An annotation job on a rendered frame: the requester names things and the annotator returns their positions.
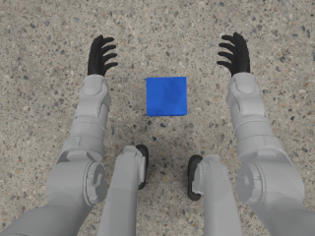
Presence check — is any carton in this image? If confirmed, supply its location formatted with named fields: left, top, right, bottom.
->
left=146, top=77, right=187, bottom=117

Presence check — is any robot right forearm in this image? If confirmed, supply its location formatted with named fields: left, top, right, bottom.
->
left=225, top=72, right=305, bottom=199

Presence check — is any left robot hand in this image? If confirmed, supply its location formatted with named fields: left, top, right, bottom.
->
left=88, top=34, right=118, bottom=77

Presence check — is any robot left upper arm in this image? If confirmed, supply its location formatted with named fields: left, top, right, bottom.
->
left=0, top=160, right=108, bottom=236

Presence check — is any robot left forearm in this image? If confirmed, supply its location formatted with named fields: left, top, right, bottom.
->
left=45, top=74, right=111, bottom=197

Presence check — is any robot right upper arm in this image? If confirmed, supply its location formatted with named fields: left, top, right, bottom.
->
left=235, top=160, right=315, bottom=236

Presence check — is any right robot hand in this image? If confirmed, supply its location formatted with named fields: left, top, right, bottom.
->
left=217, top=32, right=251, bottom=77

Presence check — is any robot right shin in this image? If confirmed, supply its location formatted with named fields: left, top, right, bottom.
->
left=191, top=154, right=229, bottom=195

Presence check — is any robot left thigh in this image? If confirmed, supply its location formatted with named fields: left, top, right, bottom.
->
left=96, top=151, right=146, bottom=236

